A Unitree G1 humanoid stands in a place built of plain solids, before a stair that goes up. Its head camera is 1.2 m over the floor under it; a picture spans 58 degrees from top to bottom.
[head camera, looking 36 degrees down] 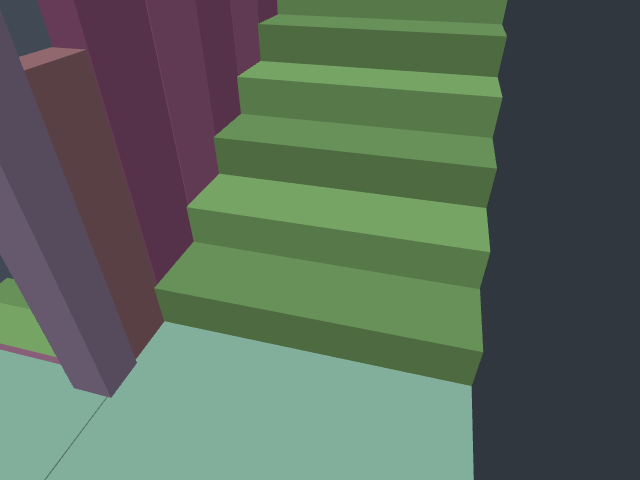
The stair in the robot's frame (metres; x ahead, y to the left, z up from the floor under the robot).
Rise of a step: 0.17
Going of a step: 0.29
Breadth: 1.11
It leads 15 degrees to the right of straight ahead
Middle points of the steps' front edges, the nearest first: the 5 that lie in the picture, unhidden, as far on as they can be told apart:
0.99 0.05 0.17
1.27 -0.02 0.33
1.54 -0.10 0.50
1.82 -0.17 0.66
2.10 -0.24 0.83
